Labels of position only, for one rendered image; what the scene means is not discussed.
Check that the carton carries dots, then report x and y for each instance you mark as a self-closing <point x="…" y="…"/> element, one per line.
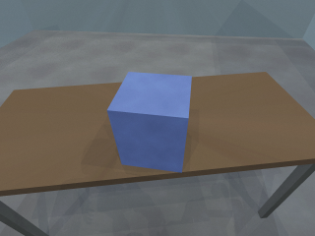
<point x="149" y="119"/>

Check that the table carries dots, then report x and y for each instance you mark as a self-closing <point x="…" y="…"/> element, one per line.
<point x="60" y="138"/>

